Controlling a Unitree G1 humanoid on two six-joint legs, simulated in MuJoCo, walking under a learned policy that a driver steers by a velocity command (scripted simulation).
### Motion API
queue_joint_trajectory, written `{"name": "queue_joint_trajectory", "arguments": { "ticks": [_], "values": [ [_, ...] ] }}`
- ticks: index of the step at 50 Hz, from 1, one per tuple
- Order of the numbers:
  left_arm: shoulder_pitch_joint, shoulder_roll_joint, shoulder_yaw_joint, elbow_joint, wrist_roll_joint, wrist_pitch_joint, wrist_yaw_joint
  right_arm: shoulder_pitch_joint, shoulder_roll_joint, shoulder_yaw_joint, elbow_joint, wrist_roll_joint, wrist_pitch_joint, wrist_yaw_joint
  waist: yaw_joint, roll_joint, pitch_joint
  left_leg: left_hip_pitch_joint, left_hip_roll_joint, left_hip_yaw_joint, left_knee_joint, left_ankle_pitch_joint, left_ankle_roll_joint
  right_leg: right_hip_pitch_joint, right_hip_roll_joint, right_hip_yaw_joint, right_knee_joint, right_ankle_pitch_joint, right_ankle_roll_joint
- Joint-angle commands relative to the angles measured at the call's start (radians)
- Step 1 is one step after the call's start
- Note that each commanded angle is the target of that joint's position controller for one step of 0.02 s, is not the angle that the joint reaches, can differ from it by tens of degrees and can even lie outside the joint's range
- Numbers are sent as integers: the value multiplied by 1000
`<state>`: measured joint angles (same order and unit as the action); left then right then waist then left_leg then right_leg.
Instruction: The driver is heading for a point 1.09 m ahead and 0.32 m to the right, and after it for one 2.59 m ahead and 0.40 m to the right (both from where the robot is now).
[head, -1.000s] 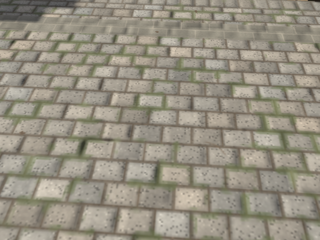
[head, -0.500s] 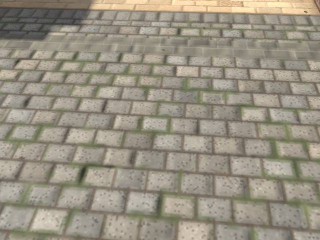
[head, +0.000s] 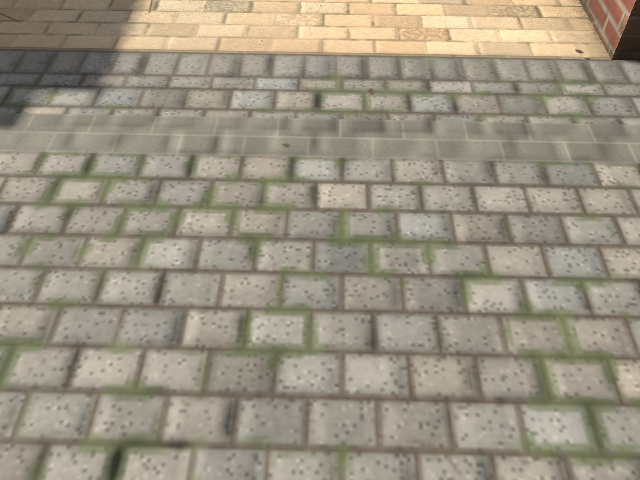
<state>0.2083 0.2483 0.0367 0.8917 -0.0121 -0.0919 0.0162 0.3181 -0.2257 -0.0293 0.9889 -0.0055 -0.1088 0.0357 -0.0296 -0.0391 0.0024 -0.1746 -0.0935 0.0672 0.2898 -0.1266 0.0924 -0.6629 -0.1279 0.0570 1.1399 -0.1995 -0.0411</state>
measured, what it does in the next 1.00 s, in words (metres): walks ahead, turning right: right foot, then left foot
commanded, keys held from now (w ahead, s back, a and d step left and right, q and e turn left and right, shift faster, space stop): w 0.06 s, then w+e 0.52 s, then e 0.42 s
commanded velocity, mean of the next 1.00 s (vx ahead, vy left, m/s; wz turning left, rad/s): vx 0.39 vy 0.00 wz -0.42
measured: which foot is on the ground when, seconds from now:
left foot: down 0.00-0.34, up 0.36-0.78, down 0.80-1.00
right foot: up 0.00-0.30, down 0.32-0.80, up 0.82-1.00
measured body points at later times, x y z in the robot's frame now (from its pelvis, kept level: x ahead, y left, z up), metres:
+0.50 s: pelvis +0.28 -0.10 +0.00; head +0.31 -0.12 +0.45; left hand +0.40 +0.15 -0.12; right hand +0.36 -0.38 -0.13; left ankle +0.29 +0.07 -0.66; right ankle +0.30 -0.17 -0.74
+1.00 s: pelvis +0.49 -0.10 -0.01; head +0.53 -0.11 +0.44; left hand +0.72 +0.11 -0.12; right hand +0.52 -0.40 -0.11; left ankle +0.61 -0.05 -0.74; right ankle +0.40 -0.21 -0.66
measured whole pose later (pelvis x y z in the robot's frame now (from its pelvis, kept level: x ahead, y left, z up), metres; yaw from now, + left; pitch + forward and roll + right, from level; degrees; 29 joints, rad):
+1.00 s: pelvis +0.49 -0.10 -0.01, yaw -28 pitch +2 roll +0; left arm 0.25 0.31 0.08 0.69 -0.02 0.04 0.04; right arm 0.09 -0.24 -0.03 0.75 -0.03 -0.04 -0.02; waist 0.01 -0.03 0.05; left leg -0.38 0.00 0.06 0.43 -0.08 0.04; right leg -0.55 -0.01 0.05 1.17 -0.46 0.07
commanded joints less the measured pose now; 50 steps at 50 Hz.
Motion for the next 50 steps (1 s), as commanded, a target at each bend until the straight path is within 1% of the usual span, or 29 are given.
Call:
{"name": "queue_joint_trajectory", "arguments": {
  "ticks": [1, 6, 11, 13, 14, 15, 16, 17, 18, 19, 20, 21, 22, 24, 27, 29, 31, 34, 37, 39, 40, 41, 42, 43, 44, 45, 47, 48, 50],
  "values": [
    [35, 47, 14, -42, 13, 3, 7, -41, -132, -21, -55, 1, -18, -20, 47, 75, 54, -107, 279, -208, -207, 70, 171, -20, -42, 1, -140, 161, 28],
    [-144, 26, 4, -87, -3, -7, -13, 48, -172, -29, -32, 16, -5, -37, -22, 83, 51, 28, 278, -129, -191, 79, 119, 7, 7, -48, -457, 319, 31],
    [-247, 41, 1, -152, -15, -6, -49, 97, -173, -36, 4, 16, 15, -39, -47, 83, 82, 242, 361, -100, -119, 101, 94, -64, 26, -40, -547, 178, -21],
    [-222, 58, 7, -166, -13, -10, -63, 68, -191, -43, -4, 17, 27, -42, -19, 100, 60, 276, 370, -70, -39, 256, 71, 2, 57, -73, -566, 81, -56],
    [-156, 78, 19, -156, -11, -11, -66, 40, -201, -45, -15, 16, 34, -43, 24, 111, 14, 263, 356, -37, 55, 445, 53, 121, 96, -111, -582, 67, -77],
    [-8, 117, 45, -114, -9, -10, -65, 25, -189, -40, -26, 10, 43, -46, 95, 95, -71, 221, 309, 14, 246, 608, 25, 320, 149, -144, -607, 89, -102],
    [185, 208, 82, -72, -10, -7, -57, 22, -168, -27, -59, -6, 43, -53, 162, 13, -184, 18, 255, 66, 549, 495, -20, 619, 59, 24, -610, 118, -158],
    [269, 320, 107, -63, -7, -4, -54, 107, -41, 17, -96, -21, 12, -36, 117, -253, -299, -452, 55, 45, 945, -120, -96, 1006, -179, 555, -714, -43, -341],
    [283, 226, 81, -65, -7, -5, -53, 78, -108, 4, -83, 3, -31, -24, 136, -191, -367, -593, 52, -144, 1081, -390, -71, 1078, -221, 748, -844, -83, -349],
    [224, 181, 68, -80, 0, -7, -48, -18, -176, -13, -123, 35, -56, -16, 131, -149, -234, -672, 107, -166, 1099, -322, -43, 986, -185, 607, -840, -15, -290],
    [137, 154, 60, -108, 3, -6, -47, -79, -177, -12, -143, 34, -65, -21, 104, -38, -164, -641, 154, -156, 1042, -236, -34, 844, -145, 470, -843, 85, -261],
    [70, 127, 51, -132, 7, -3, -49, -106, -173, -19, -147, 16, -62, -29, 67, 40, -107, -584, 185, -148, 957, -185, -40, 699, -110, 378, -864, 195, -244],
    [38, 104, 43, -147, 15, -4, -50, -97, -171, -26, -154, 7, -49, -34, 30, 26, -96, -507, 210, -156, 894, -158, -45, 612, -80, 325, -888, 259, -232],
    [36, 113, 45, -153, 8, -5, -46, -83, -142, -28, -165, -2, -21, -36, 2, 8, -70, -457, 207, -142, 813, -141, -73, 522, -48, 275, -922, 323, -241],
    [96, 158, 60, -144, -3, -5, -24, -176, -124, -28, -209, -12, -4, -45, 18, 4, -22, -490, 183, -122, 630, -14, -119, 470, -21, 219, -947, 352, -241],
    [133, 159, 62, -137, -6, 2, -11, -262, -108, -24, -236, -9, -6, -45, 45, -12, -7, -471, 156, -120, 468, 111, -127, 453, 12, 194, -942, 297, -210],
    [151, 164, 63, -132, -4, 11, -3, -330, -96, -21, -261, -8, -10, -42, 64, -41, 11, -408, 111, -104, 327, 200, -121, 422, 45, 164, -900, 376, -169],
    [195, 164, 67, -117, -9, 30, 4, -380, -105, -25, -298, -2, -10, -37, 82, -69, -16, -330, 59, -103, 242, 250, -110, 445, 45, 202, -820, 428, -122],
    [160, 161, 70, -139, -9, 50, 24, -356, -148, -38, -307, -3, -13, -32, 52, -79, -38, -291, 56, -149, 170, 179, -89, 530, 24, 299, -708, 409, -101],
    [91, 145, 66, -180, -6, 59, 29, -234, -176, -50, -279, -14, -26, -36, -13, -75, -99, -134, 82, -135, 75, 253, -53, 540, 78, 306, -552, 433, -62],
    [74, 98, 50, -216, 6, 58, 25, -120, -226, -60, -268, -36, -29, -42, -48, 9, -235, 133, 228, -234, 135, 518, 6, 424, 144, 258, -328, 265, -22],
    [269, 23, 32, -200, 12, 54, 21, -83, -248, -57, -278, -50, -12, -49, 30, 264, -354, 450, 498, -505, 217, 949, 163, 148, 295, 159, -41, -500, 37],
    [398, 114, 37, -190, -8, 54, 12, -61, -235, -63, -277, -13, 8, -43, 48, 345, -469, 494, 615, -709, 195, 712, 250, 53, 228, 154, 151, -551, 53],
    [315, 187, 58, -181, -20, 71, 15, -129, -168, -50, -313, -3, 22, -47, 26, 212, -361, 387, 544, -626, 143, 472, 219, -8, 179, 136, 226, -449, 87],
    [207, 210, 68, -201, -16, 91, 21, -181, -129, -36, -324, -1, 37, -52, 14, 127, -247, 256, 473, -486, 107, 334, 167, -29, 148, 83, 213, -366, 106],
    [162, 204, 74, -211, -9, 111, 28, -220, -120, -29, -325, -7, 50, -54, 26, 104, -173, 128, 419, -408, 71, 254, 146, -7, 119, 65, 192, -317, 118],
    [164, 145, 65, -227, -8, 136, 30, -257, -146, -35, -312, -24, 61, -54, 58, 152, -83, -79, 337, -263, -6, 188, 130, 98, 100, 14, 112, -255, 116],
    [168, 116, 60, -235, -9, 137, 30, -258, -152, -39, -307, -27, 60, -54, 61, 170, -77, -99, 322, -218, -26, 196, 137, 120, 102, -7, 66, -239, 115],
    [139, 99, 55, -259, -4, 134, 31, -243, -167, -48, -295, -22, 58, -58, 51, 169, -97, -69, 352, -187, -38, 257, 167, 121, 86, -17, -15, -213, 114]
  ]
}}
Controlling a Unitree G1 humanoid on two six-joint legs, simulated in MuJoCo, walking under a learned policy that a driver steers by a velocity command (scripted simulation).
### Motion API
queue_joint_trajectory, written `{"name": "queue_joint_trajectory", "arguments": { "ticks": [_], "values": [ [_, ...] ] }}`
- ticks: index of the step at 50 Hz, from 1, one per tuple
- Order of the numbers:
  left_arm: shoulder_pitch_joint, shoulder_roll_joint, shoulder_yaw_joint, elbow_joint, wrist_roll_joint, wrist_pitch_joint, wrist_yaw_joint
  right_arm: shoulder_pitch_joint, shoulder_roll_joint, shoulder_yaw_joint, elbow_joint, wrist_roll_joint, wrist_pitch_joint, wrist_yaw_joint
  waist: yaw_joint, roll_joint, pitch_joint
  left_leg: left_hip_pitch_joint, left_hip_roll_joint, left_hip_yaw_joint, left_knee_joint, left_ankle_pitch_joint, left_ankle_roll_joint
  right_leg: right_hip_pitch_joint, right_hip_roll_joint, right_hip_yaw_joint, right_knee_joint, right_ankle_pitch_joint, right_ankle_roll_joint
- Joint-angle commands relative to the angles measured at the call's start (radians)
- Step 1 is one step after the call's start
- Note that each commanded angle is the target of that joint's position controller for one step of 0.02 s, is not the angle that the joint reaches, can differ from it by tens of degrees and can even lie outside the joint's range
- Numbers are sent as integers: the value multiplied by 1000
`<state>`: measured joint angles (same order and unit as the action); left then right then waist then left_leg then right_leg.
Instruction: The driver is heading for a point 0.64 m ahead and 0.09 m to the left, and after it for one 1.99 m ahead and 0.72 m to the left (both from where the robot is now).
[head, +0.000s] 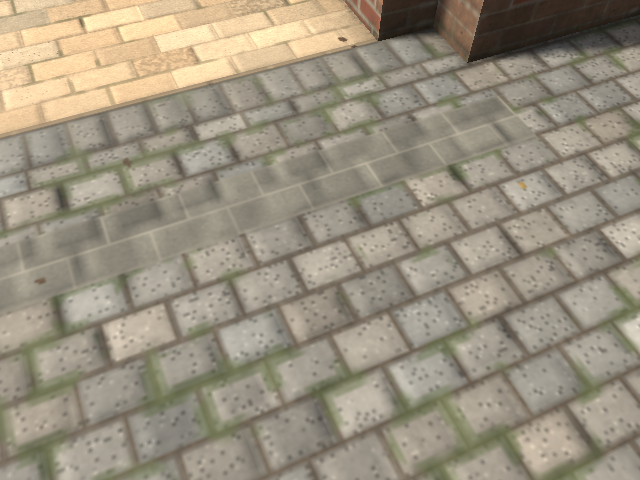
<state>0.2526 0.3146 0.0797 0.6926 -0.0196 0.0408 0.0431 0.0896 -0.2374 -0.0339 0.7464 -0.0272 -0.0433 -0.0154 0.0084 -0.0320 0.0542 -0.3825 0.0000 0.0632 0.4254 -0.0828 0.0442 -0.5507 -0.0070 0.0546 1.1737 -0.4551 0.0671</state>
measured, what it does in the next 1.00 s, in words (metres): walks ahead: right foot, then left foot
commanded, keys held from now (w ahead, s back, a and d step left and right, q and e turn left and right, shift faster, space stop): no key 0.22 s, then w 0.14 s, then w+q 0.64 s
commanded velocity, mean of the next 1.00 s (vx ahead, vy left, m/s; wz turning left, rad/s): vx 0.30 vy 0.00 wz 0.11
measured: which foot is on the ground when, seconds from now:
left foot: down 0.00-0.24, up 0.26-0.72, down 0.74-1.00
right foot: up 0.00-0.22, down 0.24-0.74, up 0.76-1.00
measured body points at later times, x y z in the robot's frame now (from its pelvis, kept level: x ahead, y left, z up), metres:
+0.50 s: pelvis +0.06 -0.04 +0.02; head +0.06 -0.05 +0.47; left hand +0.16 +0.23 -0.08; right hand +0.15 -0.33 -0.11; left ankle +0.13 +0.11 -0.68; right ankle +0.02 -0.14 -0.74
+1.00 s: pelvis +0.26 +0.06 +0.01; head +0.28 +0.10 +0.46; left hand +0.39 +0.36 -0.08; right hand +0.35 -0.20 -0.10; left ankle +0.20 +0.12 -0.74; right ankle +0.41 -0.10 -0.66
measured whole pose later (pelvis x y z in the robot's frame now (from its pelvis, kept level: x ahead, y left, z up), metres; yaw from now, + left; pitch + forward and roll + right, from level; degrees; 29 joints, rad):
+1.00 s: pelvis +0.26 +0.06 +0.01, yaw +12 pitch +3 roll -2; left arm 0.12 0.29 0.07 0.68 0.01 -0.11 0.00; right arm 0.37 -0.25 -0.05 0.80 0.02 -0.06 0.01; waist -0.05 -0.04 0.00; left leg -0.14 -0.08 -0.08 0.32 -0.22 0.09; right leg -0.68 -0.08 0.06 0.88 -0.10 0.03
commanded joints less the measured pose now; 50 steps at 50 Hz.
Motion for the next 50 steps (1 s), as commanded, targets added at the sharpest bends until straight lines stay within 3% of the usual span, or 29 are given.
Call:
{"name": "queue_joint_trajectory", "arguments": {
  "ticks": [1, 4, 8, 10, 11, 12, 13, 14, 15, 16, 18, 20, 25, 32, 34, 35, 36, 37, 38, 39, 40, 41, 42, 43, 44, 46, 50],
  "values": [
    [74, 29, 8, -71, 9, -1, 3, -5, -162, -47, -46, 4, -5, -9, 5, 151, -168, 155, 275, -182, -173, 231, 228, 20, -45, -11, -93, 55, 3],
    [39, 24, 0, -87, 14, -1, -7, -20, -180, -52, -40, 15, 9, -9, 1, 148, -191, 141, 281, -145, -183, 151, 230, 112, -50, -24, -237, 104, -16],
    [4, 37, -3, -98, 18, 0, -24, 3, -201, -54, -15, 33, 25, 3, -15, 170, -161, 141, 283, -142, -170, -4, 210, 203, -24, -61, -433, 117, -51],
    [43, 30, -2, -79, 22, -4, -34, 0, -192, -47, 0, 47, 34, 6, 17, 163, -156, 120, 264, -124, -106, -23, 169, 321, 6, -95, -642, 216, -87],
    [55, 44, 3, -74, 26, -5, -35, 35, -166, -38, 19, 52, 36, 8, 21, 155, -152, 86, 235, -107, -63, -57, 117, 395, 12, -83, -739, 255, -113],
    [74, 77, 7, -81, 34, -5, -31, 62, -107, -18, 24, 39, 31, 17, 12, 53, -175, 2, 174, -48, 43, -216, 27, 495, -103, 72, -831, 277, -157],
    [36, 157, 18, -100, 33, 1, -20, 77, -45, 1, -5, 4, 19, 32, -43, -194, -158, -166, 34, 71, 205, -404, -64, 520, -284, 302, -863, 216, -258],
    [100, 193, 37, -83, 39, -11, -25, -30, -149, -28, -23, 14, 12, 23, 73, -196, -109, -247, 21, -8, 382, -462, -68, 418, -350, 427, -984, -72, -351],
    [91, 181, 32, -72, 47, -34, -25, -48, -201, -52, -29, 43, 9, 22, 57, -169, -48, -316, 43, -60, 495, -418, -51, 409, -331, 437, -1026, -207, -343],
    [50, 151, 23, -67, 37, -56, -24, -10, -199, -61, -6, 52, 11, 21, 25, -173, -20, -352, 57, -80, 536, -356, -41, 420, -297, 396, -1027, -195, -307],
    [23, 99, 7, -61, 21, -84, -21, 33, -188, -68, 30, 41, 7, 22, 3, -147, -17, -377, 75, -97, 558, -235, -36, 455, -254, 316, -1034, -92, -266],
    [36, 79, 4, -52, 27, -101, -18, 45, -150, -62, 50, 44, -7, 32, -1, -106, -35, -374, 76, -86, 558, -133, -36, 486, -237, 235, -1044, 27, -252],
    [71, 108, 26, -16, 26, -121, -18, -8, -106, -41, 38, 47, -11, 45, 34, -93, -36, -301, 73, -80, 363, -43, -54, 489, -249, 99, -1060, 142, -249],
    [71, 138, 51, 39, 2, -127, -31, -38, -118, -29, -9, 50, -3, 59, 46, -85, 13, -227, 85, -57, 235, -133, -7, 488, -307, 7, -1029, 143, -242],
    [51, 144, 56, 45, -7, -119, -32, -11, -123, -30, -12, 51, -7, 65, 24, -71, 9, -161, 73, -20, 202, -155, 24, 483, -309, -22, -978, 146, -223],
    [31, 144, 55, 44, -9, -112, -31, 42, -126, -35, 3, 50, -7, 65, -10, -52, -7, -62, 44, 18, 169, -143, 41, 443, -288, -62, -909, 196, -203],
    [26, 131, 48, 40, 0, -108, -29, 140, -152, -54, 34, 51, -7, 62, -54, -29, -52, 95, -10, 55, 149, -148, 58, 383, -246, -116, -770, 351, -175],
    [33, 87, 31, 31, 17, -107, -26, 294, -224, -90, 72, 60, -7, 53, -115, 67, -143, 321, 14, -41, 114, -158, 98, 277, -174, -206, -479, 467, -120],
    [36, 3, 0, -49, 42, -125, -28, 385, -382, -124, 70, 56, -6, 40, -106, 392, -206, 594, 274, -606, -49, -303, 281, -137, 0, -232, -38, 110, -14],
    [-8, 31, -1, -48, 20, -160, -29, 392, -329, -101, 47, 53, -24, 48, -131, 306, -273, 660, 344, -865, -208, -397, 333, -295, 40, -4, 119, -90, -28],
    [-51, 90, 10, -59, -15, -182, -42, 353, -269, -84, 37, 43, -36, 50, -124, 230, -192, 626, 340, -758, -193, -354, 303, -380, -19, 27, 160, -26, -63],
    [-70, 94, 9, -56, -10, -191, -42, 305, -225, -72, 19, 43, -39, 50, -99, 144, -157, 544, 298, -644, -165, -280, 266, -354, -61, 23, 114, 59, -87],
    [-80, 91, 11, -50, 17, -193, -37, 248, -194, -62, 2, 44, -34, 49, -70, 77, -112, 442, 262, -551, -166, -193, 239, -306, -92, 20, 33, 128, -89],
    [-74, 91, 17, -50, 30, -187, -35, 209, -172, -52, -17, 37, -32, 45, -39, 91, -98, 360, 227, -487, -186, -117, 223, -230, -110, 24, -37, 180, -86],
    [-69, 86, 18, -51, 33, -177, -37, 193, -167, -51, -29, 34, -30, 41, -24, 110, -88, 315, 203, -456, -206, -56, 220, -189, -108, 19, -74, 212, -78],
    [-72, 64, 16, -56, 35, -161, -39, 203, -185, -57, -33, 38, -33, 29, -10, 100, -77, 275, 177, -389, -223, 89, 222, -171, -87, -1, -149, 274, -53],
    [-214, 16, -2, -98, 32, -157, -42, 261, -195, -63, -12, 49, -29, 3, -44, 104, -39, 224, 116, -300, -214, 193, 178, -131, -34, -17, -440, 478, -23]
  ]
}}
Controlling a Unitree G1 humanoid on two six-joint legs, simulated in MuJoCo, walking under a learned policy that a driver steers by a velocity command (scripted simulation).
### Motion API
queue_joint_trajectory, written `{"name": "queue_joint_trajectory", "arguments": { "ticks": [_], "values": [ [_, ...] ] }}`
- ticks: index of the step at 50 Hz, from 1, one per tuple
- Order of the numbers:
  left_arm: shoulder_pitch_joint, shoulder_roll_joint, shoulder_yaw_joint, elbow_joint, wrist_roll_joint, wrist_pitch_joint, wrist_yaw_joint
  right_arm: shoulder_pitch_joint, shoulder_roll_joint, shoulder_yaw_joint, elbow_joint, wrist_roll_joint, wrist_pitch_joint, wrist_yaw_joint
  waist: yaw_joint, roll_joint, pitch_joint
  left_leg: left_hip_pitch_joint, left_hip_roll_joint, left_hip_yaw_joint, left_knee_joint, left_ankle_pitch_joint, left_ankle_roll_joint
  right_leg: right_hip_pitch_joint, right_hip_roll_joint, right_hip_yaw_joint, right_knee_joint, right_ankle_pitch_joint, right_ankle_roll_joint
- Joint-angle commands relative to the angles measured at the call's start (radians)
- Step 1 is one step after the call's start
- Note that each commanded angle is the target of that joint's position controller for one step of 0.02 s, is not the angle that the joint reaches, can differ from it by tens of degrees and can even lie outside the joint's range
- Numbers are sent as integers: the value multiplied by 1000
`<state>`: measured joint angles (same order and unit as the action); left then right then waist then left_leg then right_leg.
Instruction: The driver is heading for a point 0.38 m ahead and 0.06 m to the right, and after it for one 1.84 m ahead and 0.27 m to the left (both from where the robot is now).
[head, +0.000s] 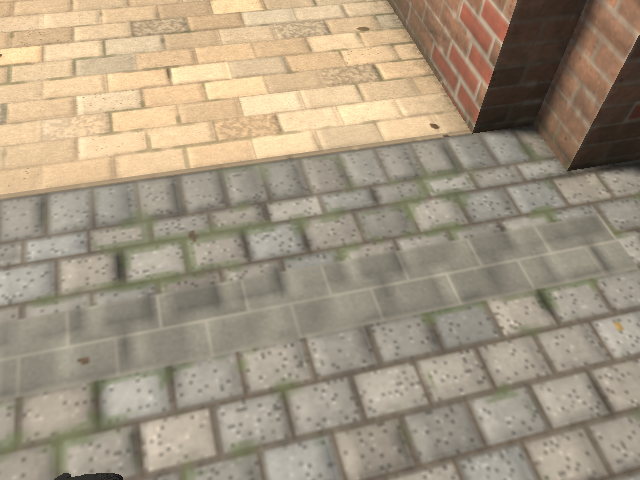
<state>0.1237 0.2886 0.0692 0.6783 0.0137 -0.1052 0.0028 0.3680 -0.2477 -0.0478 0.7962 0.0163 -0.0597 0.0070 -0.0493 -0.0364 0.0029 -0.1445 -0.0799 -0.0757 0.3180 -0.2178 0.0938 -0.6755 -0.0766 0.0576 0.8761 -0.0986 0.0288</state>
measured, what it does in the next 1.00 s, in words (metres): walks ahead: right foot, then left foot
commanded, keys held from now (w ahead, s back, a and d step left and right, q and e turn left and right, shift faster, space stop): w+q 0.14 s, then w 0.08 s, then no key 0.78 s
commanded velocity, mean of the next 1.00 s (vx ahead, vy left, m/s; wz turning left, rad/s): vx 0.22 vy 0.00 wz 0.21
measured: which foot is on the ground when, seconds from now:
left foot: down 0.00-0.26, up 0.28-0.62, down 0.64-1.00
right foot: up 0.00-0.22, down 0.24-1.00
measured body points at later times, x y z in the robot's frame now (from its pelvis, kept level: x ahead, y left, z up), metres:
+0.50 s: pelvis +0.26 -0.03 -0.01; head +0.30 -0.02 +0.44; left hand +0.30 +0.25 -0.13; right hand +0.46 -0.26 -0.12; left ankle +0.29 +0.13 -0.70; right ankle +0.30 -0.12 -0.75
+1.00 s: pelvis +0.33 +0.03 -0.02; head +0.34 +0.03 +0.43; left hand +0.37 +0.30 -0.15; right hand +0.54 -0.18 -0.12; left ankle +0.33 +0.14 -0.75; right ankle +0.30 -0.12 -0.75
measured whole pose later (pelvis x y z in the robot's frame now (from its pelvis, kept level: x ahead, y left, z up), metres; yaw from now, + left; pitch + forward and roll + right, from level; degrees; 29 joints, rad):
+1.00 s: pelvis +0.33 +0.03 -0.02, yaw +11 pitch +0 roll +0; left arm 0.18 0.25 0.02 0.92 0.01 0.00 0.02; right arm 0.14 -0.22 -0.04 0.74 -0.01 0.00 -0.01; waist 0.02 0.00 0.03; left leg -0.30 -0.02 -0.02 0.57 -0.26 0.02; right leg -0.15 -0.02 -0.01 0.53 -0.37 0.03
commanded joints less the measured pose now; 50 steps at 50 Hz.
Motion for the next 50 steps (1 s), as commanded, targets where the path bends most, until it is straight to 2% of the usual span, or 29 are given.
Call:
{"name": "queue_joint_trajectory", "arguments": {
  "ticks": [1, 4, 7, 9, 10, 11, 12, 13, 14, 15, 16, 17, 18, 20, 21, 23, 25, 28, 30, 31, 32, 33, 34, 35, 36, 37, 39, 43, 50],
  "values": [
    [-125, 33, 4, -93, -5, -14, -8, -1, -183, -50, -57, 7, -10, -23, -1, 122, 18, -23, 186, -156, -103, 310, 118, 19, 51, -24, -208, 168, 16],
    [-223, 36, 1, -119, -17, -25, -27, 54, -185, -52, -40, 14, -3, -30, -36, 128, 33, -1, 202, -204, -82, 257, 109, 61, 80, -21, -331, 221, 8],
    [-260, 59, 8, -134, -20, -37, -40, 77, -184, -56, -33, 18, 9, -39, -35, 127, 37, 81, 234, -275, -20, 252, 99, 84, 91, 5, -404, 194, -14],
    [-211, 76, 14, -120, -21, -43, -42, 64, -187, -62, -33, 10, 16, -44, -9, 153, 24, 129, 260, -287, 26, 350, 86, 141, 87, -4, -412, 134, -41],
    [-151, 95, 23, -106, -18, -45, -39, 52, -187, -63, -37, 6, 19, -42, 20, 167, -7, 142, 250, -277, 87, 506, 74, 225, 103, -26, -420, 92, -63],
    [-41, 124, 39, -79, -13, -47, -32, 34, -175, -58, -46, 2, 19, -36, 78, 161, -83, 131, 205, -240, 214, 649, 50, 393, 108, -52, -446, 113, -99],
    [112, 160, 48, -63, 11, -47, -24, -2, -146, -44, -77, -10, 19, -30, 156, 134, -224, 5, 150, -215, 447, 576, 15, 675, -8, 49, -388, 182, -167],
    [235, 235, 65, -37, 32, -40, -20, 153, -54, -17, -74, -12, 12, -29, 117, -129, -401, -329, -9, -134, 846, 51, -70, 1078, -264, 431, -361, 314, -339],
    [267, 178, 53, -4, 5, -33, -33, 228, -92, -14, -48, 6, 5, -24, 106, -265, -464, -480, -45, -161, 1019, -406, -93, 1126, -363, 699, -469, 274, -405],
    [186, 109, 34, -27, -12, -25, -28, 129, -177, -38, -51, 18, 8, -25, 115, -126, -291, -532, 17, -169, 1083, -355, -103, 969, -326, 561, -484, 268, -358],
    [109, 74, 18, -35, -9, -17, -26, 20, -195, -41, -77, 9, 14, -28, 106, -22, -177, -519, 56, -120, 1054, -290, -112, 808, -276, 398, -485, 385, -317],
    [67, 49, 4, -27, -6, -13, -31, -44, -183, -42, -95, -8, 19, -29, 81, 31, -95, -496, 83, -90, 991, -271, -119, 665, -225, 288, -505, 520, -298],
    [46, 39, -3, -17, 0, -16, -35, -51, -166, -44, -105, -16, 25, -27, 49, 14, -70, -452, 117, -76, 913, -248, -119, 578, -190, 224, -529, 571, -280],
    [15, 41, -6, 11, 8, -18, -39, -5, -94, -28, -93, -13, 39, -26, 6, -38, -66, -340, 129, -34, 765, -204, -131, 460, -140, 129, -573, 634, -272],
    [3, 56, -3, 22, 10, -18, -37, -4, -74, -21, -93, -14, 42, -29, -1, -53, -72, -306, 129, -15, 684, -176, -139, 434, -131, 94, -585, 679, -278],
    [-15, 96, 6, 40, 3, -8, -29, -32, -56, -9, -102, -21, 44, -29, -1, -68, -110, -227, 133, 9, 533, -71, -142, 415, -121, 39, -589, 702, -274],
    [4, 117, 10, 61, -7, 8, -21, -79, -70, -9, -109, -18, 46, -26, 22, -69, -133, -179, 126, 21, 437, 45, -141, 428, -117, 20, -595, 617, -263],
    [30, 121, 5, 91, -14, 26, -19, -154, -98, -17, -130, -20, 55, -24, 45, -55, -111, -148, 118, 24, 333, 82, -125, 441, -127, 38, -583, 405, -247],
    [20, 113, -2, 102, -23, 36, -19, -170, -100, -22, -136, -27, 55, -23, 30, -50, -86, -79, 103, 42, 203, 133, -98, 423, -112, 49, -545, 227, -215],
    [35, 89, -12, 112, -26, 38, -19, -173, -108, -26, -138, -34, 54, -25, 26, -38, -75, -29, 106, 33, 121, 186, -78, 410, -84, 51, -516, 133, -177],
    [71, 58, -24, 121, -11, 36, -18, -176, -147, -33, -151, -41, 52, -31, 38, 18, -89, 50, 183, -49, 93, 383, -52, 377, -40, 31, -464, 26, -120],
    [168, 42, -30, 136, 13, 31, -21, -192, -200, -41, -169, -41, 59, -41, 102, 135, -125, 139, 287, -141, 134, 523, 7, 312, 41, -26, -400, -193, -69],
    [202, 2, -43, 146, 6, 38, -13, -216, -138, -25, -159, -37, 65, -39, 117, 217, -160, 81, 304, -161, 125, 358, 56, 355, 51, -59, -406, -259, -37],
    [141, 32, -41, 141, 5, 51, -7, -255, -91, -16, -168, -29, 65, -28, 94, 178, -110, 5, 242, -137, 116, 208, 33, 393, 49, -61, -425, -206, -21],
    [106, 57, -35, 140, 3, 63, -3, -270, -80, -13, -171, -30, 64, -21, 81, 151, -71, -31, 199, -101, 124, 161, 1, 386, 51, -65, -425, -178, -18],
    [100, 70, -31, 147, 2, 73, 2, -266, -92, -14, -171, -33, 60, -16, 74, 132, -48, -44, 176, -80, 138, 177, -15, 383, 50, -62, -422, -160, -21],
    [111, 75, -31, 151, 4, 83, 5, -246, -110, -19, -160, -30, 48, -14, 75, 117, -48, -43, 169, -71, 159, 254, -21, 404, 39, -50, -421, -112, -24],
    [101, 73, -31, 175, -6, 82, 10, -234, -96, -18, -145, -26, 42, -17, 67, 81, -85, 4, 162, -55, 207, 428, -14, 438, 28, -43, -401, -17, -20],
    [88, 68, -29, 225, -9, 104, 20, -247, -87, -22, -108, -24, 47, -15, 72, 49, -66, -12, 148, -41, 200, 394, -10, 471, 28, -43, -407, -25, -14]
  ]
}}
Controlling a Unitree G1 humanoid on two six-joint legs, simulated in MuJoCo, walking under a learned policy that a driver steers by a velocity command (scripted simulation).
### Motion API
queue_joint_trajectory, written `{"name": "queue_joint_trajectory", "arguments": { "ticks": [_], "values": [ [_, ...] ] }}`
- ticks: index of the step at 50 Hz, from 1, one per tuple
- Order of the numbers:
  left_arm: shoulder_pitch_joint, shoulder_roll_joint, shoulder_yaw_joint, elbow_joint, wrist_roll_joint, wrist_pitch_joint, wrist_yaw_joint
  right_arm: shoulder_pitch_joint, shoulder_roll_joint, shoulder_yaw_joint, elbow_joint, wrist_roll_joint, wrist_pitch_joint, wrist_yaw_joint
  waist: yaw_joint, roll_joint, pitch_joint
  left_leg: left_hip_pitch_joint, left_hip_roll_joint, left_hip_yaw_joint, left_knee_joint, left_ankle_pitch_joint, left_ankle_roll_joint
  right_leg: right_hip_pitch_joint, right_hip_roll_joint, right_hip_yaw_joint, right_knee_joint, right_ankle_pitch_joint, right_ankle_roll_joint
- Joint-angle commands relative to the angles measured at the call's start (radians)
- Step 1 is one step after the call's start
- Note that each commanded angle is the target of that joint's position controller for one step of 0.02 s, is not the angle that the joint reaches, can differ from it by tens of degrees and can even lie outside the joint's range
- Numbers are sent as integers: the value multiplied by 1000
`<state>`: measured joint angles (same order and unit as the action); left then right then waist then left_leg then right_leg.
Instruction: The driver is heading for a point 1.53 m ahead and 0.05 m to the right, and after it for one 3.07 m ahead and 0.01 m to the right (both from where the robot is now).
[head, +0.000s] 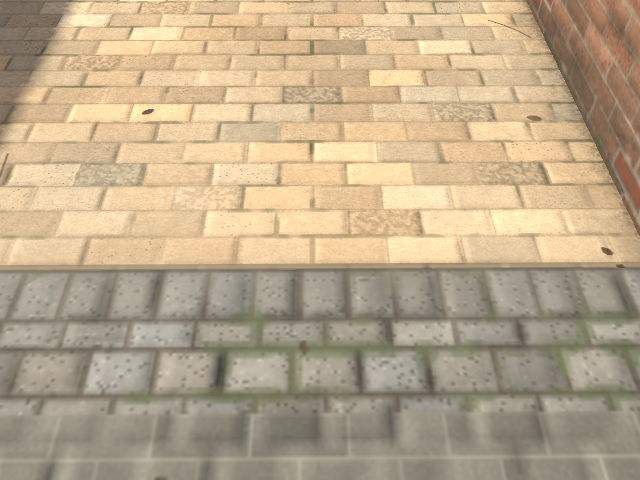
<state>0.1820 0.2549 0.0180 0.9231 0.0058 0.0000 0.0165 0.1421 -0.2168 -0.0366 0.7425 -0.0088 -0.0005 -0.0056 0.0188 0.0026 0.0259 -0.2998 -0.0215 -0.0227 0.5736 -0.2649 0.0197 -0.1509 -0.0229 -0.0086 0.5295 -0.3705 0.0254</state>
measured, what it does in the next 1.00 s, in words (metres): walks ahead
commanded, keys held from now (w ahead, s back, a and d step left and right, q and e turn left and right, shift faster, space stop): no key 0.32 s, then w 0.68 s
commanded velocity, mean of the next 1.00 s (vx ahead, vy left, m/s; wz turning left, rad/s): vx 0.23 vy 0.00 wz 0.00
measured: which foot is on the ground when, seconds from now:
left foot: down 0.00-1.00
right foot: down 0.00-0.64, up 0.66-1.00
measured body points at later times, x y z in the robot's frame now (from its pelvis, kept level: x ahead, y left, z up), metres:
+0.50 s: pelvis +0.01 +0.00 +0.00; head +0.01 +0.00 +0.45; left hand +0.01 +0.26 -0.15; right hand +0.09 -0.26 -0.14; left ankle +0.02 +0.11 -0.73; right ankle -0.06 -0.13 -0.73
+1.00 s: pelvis +0.19 +0.00 +0.00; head +0.22 +0.00 +0.45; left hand +0.42 +0.22 -0.10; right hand +0.11 -0.25 -0.14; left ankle +0.04 +0.11 -0.73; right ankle +0.38 -0.14 -0.70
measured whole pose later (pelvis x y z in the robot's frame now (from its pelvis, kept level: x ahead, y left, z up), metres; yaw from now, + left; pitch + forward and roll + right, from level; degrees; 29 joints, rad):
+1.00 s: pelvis +0.19 +0.00 +0.00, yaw -1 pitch +2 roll +1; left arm -0.02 0.24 0.03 0.86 -0.02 -0.08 -0.03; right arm 0.46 -0.21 -0.04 1.05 0.01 -0.08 -0.01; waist -0.08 -0.03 0.02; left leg 0.15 -0.03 0.02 0.15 -0.33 0.02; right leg -0.62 -0.06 -0.02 0.59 0.00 -0.03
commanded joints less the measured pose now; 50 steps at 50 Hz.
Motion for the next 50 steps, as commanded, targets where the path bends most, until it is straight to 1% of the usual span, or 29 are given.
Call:
{"name": "queue_joint_trajectory", "arguments": {
  "ticks": [1, 16, 17, 19, 21, 23, 24, 25, 26, 27, 28, 29, 30, 31, 32, 33, 34, 35, 36, 37, 38, 39, 41, 43, 44, 45, 47, 49, 50],
  "values": [
    [29, 103, 23, -12, -1, 1, 8, -21, -117, -34, -46, 1, -12, -3, 4, 9, -85, 140, 87, -91, -58, 428, 62, -52, -26, 23, -63, 242, -11],
    [53, 86, 20, 96, 0, -2, 24, -13, -111, -38, 94, 4, -2, -25, -1, 10, -14, 128, 56, -57, -109, 220, 35, -89, -17, 16, -113, 133, -16],
    [79, 78, 19, 111, -2, -2, 24, 5, -107, -38, 112, 5, 0, -26, 1, 12, -30, 133, 44, -47, -116, 84, 36, -88, -8, 5, -118, 29, -22],
    [81, 95, 25, 109, -13, -2, 27, 22, -130, -47, 132, 15, 3, -29, -8, -6, 27, 66, 18, -35, -116, -297, 48, -148, -3, 13, -109, -211, -62],
    [98, 90, 25, 99, -19, -19, 29, 17, -126, -47, 136, 21, -14, -27, 0, 6, 98, -15, 32, -65, -132, -442, 66, -194, -23, 50, -114, -338, -99],
    [139, 90, 25, 106, -25, -46, 25, 16, -110, -45, 140, 31, -44, -18, 8, -11, 117, -48, 39, -72, -101, -408, 72, -184, -57, 107, -129, -352, -130],
    [167, 100, 29, 112, -27, -57, 22, 0, -101, -44, 136, 34, -58, -12, 18, -41, 115, -80, 31, -56, -62, -360, 68, -147, -86, 156, -157, -357, -152],
    [203, 120, 35, 121, -29, -67, 18, -30, -87, -41, 127, 36, -72, -5, 33, -85, 115, -134, 9, -19, -1, -289, 56, -88, -133, 236, -210, -371, -184],
    [231, 149, 44, 129, -31, -74, 14, -63, -66, -37, 115, 40, -86, 2, 41, -150, 122, -191, -16, 44, 91, -182, 42, -28, -210, 350, -287, -378, -223],
    [216, 173, 51, 125, -34, -78, 11, -76, -62, -34, 107, 44, -96, 7, 28, -189, 150, -232, -3, 64, 127, -125, 49, -7, -285, 441, -328, -336, -257],
    [201, 165, 50, 118, -36, -82, 7, -69, -65, -32, 109, 44, -104, 11, 15, -188, 160, -217, 13, 53, 109, -126, 63, -15, -306, 455, -316, -235, -261],
    [178, 152, 48, 109, -38, -83, 3, -30, -71, -35, 124, 45, -109, 15, -12, -175, 150, -156, 14, 60, 41, -128, 74, -18, -285, 401, -282, -122, -239],
    [140, 145, 47, 96, -37, -80, -1, 53, -79, -41, 159, 47, -111, 17, -55, -162, 120, -9, 3, 65, -41, -99, 83, -68, -239, 319, -234, -29, -203],
    [71, 144, 46, 67, -36, -79, -3, 188, -116, -60, 210, 47, -110, 16, -120, -122, 70, 198, 2, 25, -99, -43, 99, -168, -165, 215, -125, 145, -155],
    [15, 101, 35, 23, -36, -91, -1, 334, -219, -94, 254, 42, -112, 15, -168, 95, 23, 399, 137, -251, -217, -49, 175, -340, -13, 28, 210, 303, -74],
    [30, 62, 26, 1, -25, -110, 3, 443, -262, -100, 276, 36, -111, 24, -182, 291, -56, 583, 337, -612, -343, 36, 278, -549, 66, 13, 536, -55, -31],
    [32, 97, 37, -2, -42, -122, -5, 376, -159, -61, 263, 18, -116, 27, -126, 172, -24, 558, 378, -616, -331, 102, 277, -648, 24, 103, 691, -147, -58],
    [45, 89, 36, 5, -60, -127, -15, 308, -117, -46, 242, 12, -118, 28, -91, 110, 11, 515, 355, -505, -330, 147, 253, -670, -20, 117, 734, -82, -87],
    [36, 80, 37, 4, -59, -128, -20, 272, -109, -39, 232, 13, -117, 30, -72, 60, 27, 484, 327, -409, -347, 180, 231, -685, -55, 100, 716, -5, -102],
    [15, 84, 45, 0, -49, -125, -22, 251, -95, -29, 227, 14, -112, 30, -61, 35, 47, 453, 296, -318, -363, 261, 206, -682, -84, 80, 665, 57, -104],
    [9, 79, 49, -4, -40, -118, -26, 253, -80, -20, 232, 12, -104, 28, -52, 53, 43, 422, 264, -249, -379, 313, 185, -646, -99, 61, 624, 96, -98],
    [8, 58, 47, -7, -36, -111, -32, 269, -80, -17, 239, 11, -97, 23, -47, 69, 41, 398, 246, -208, -392, 342, 178, -625, -102, 43, 586, 119, -85],
    [-44, 32, 40, -31, -28, -100, -38, 287, -108, -17, 246, 12, -88, 8, -48, 61, 60, 344, 233, -156, -427, 364, 185, -618, -97, 9, 486, 173, -49],
    [-152, 13, 28, -77, -23, -98, -37, 273, -140, -20, 240, 9, -84, -7, -61, 51, 95, 258, 213, -108, -460, 339, 181, -575, -80, -11, 304, 262, -25],
    [-198, 7, 23, -94, -23, -98, -39, 274, -151, -21, 239, 8, -85, -11, -70, 62, 104, 216, 200, -85, -474, 317, 174, -527, -63, -24, 217, 316, -21],
    [-228, 12, 21, -105, -25, -97, -40, 286, -161, -24, 243, 9, -86, -13, -76, 74, 107, 193, 197, -70, -489, 296, 171, -479, -47, -36, 153, 357, -19],
    [-269, 34, 22, -125, -31, -94, -44, 318, -171, -29, 261, 21, -91, -14, -78, 87, 120, 203, 224, -67, -508, 277, 170, -432, -35, -29, 83, 405, -31],
    [-288, 56, 27, -142, -34, -95, -51, 319, -167, -33, 272, 32, -90, -15, -62, 80, 127, 278, 256, -59, -486, 321, 155, -436, -36, -6, 30, 405, -61],
    [-279, 71, 32, -145, -33, -97, -55, 312, -170, -36, 273, 31, -86, -15, -46, 78, 112, 322, 269, -52, -453, 382, 144, -420, -32, -3, 13, 387, -78]
  ]
}}
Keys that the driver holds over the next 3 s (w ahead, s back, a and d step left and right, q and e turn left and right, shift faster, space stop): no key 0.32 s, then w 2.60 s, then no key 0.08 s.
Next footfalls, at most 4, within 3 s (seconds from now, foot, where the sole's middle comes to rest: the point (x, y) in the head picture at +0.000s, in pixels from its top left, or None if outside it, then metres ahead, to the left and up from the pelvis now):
1.08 right None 0.44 -0.13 -0.77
1.64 left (295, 372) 0.75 0.10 -0.77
2.20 right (393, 269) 1.05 -0.14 -0.77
2.76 left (309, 185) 1.37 0.09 -0.77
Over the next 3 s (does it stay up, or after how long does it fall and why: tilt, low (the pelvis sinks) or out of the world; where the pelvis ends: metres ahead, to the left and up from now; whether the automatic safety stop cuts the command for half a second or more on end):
stays up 1.32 0.00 0.02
